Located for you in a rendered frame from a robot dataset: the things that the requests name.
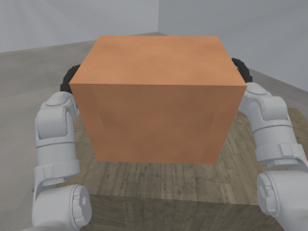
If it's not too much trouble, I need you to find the robot right hand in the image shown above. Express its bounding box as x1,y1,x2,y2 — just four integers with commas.
231,58,253,83

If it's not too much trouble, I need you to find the robot left hand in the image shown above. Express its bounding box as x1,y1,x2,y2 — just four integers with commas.
60,64,80,108

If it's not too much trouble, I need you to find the carton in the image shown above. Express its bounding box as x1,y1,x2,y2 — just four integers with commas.
69,36,247,165

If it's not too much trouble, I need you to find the left robot upper arm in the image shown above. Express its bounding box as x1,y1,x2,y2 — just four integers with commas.
20,184,92,231

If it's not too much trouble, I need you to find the robot left forearm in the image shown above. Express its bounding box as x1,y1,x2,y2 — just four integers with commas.
32,91,81,227

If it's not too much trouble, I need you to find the right robot upper arm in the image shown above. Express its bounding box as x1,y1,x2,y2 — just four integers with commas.
256,169,308,231

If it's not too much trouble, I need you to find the robot right forearm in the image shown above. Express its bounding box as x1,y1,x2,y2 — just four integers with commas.
238,82,308,172

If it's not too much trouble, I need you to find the pedestal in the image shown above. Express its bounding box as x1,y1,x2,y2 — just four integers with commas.
32,107,308,231

